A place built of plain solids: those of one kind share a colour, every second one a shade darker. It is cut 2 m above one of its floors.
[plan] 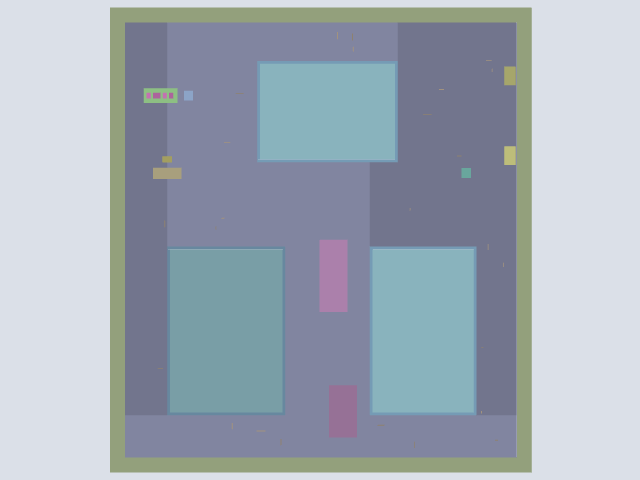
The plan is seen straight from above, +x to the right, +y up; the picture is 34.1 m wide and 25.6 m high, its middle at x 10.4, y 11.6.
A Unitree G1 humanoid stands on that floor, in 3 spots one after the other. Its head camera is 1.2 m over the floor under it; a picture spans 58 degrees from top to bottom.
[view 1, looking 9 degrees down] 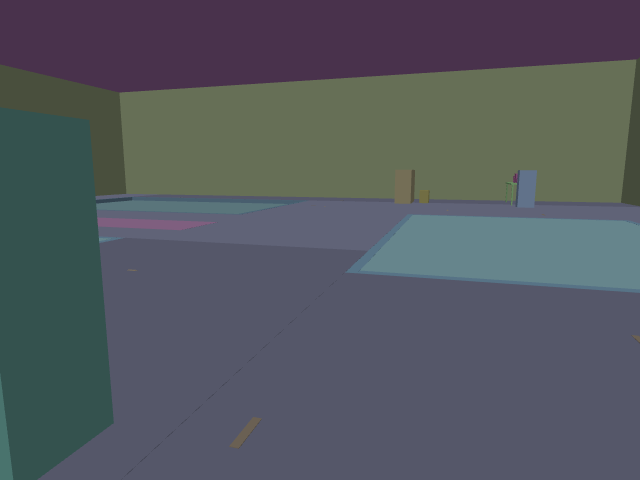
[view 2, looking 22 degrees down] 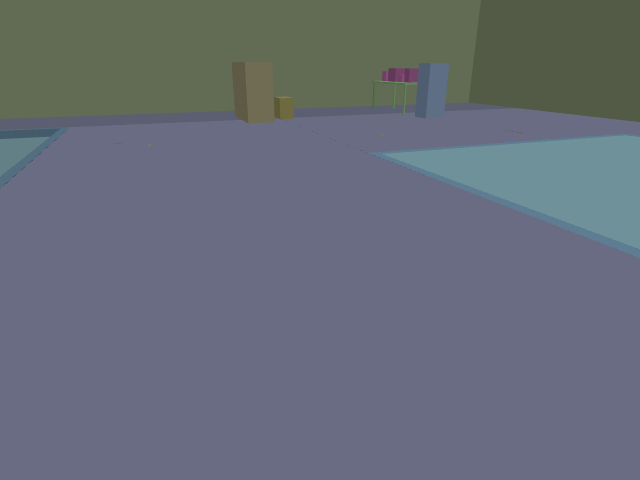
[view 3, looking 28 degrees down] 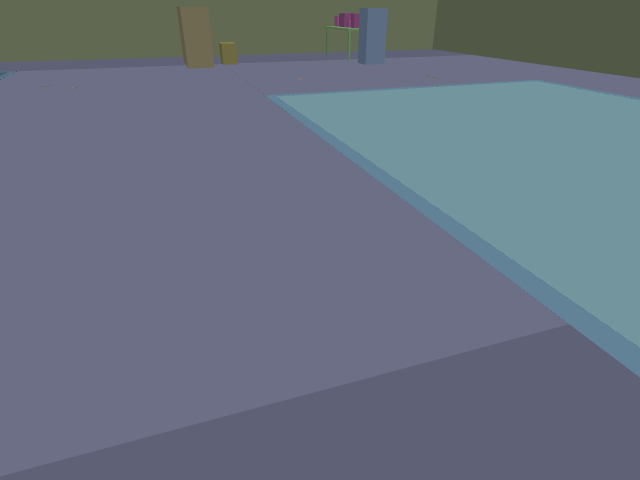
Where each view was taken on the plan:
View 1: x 19.50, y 16.95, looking -163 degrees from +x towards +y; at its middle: floor_deck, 7.67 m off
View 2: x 12.78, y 12.80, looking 159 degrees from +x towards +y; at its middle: floor_deck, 3.20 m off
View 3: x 14.10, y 14.25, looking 161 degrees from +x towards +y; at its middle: floor_deck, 2.56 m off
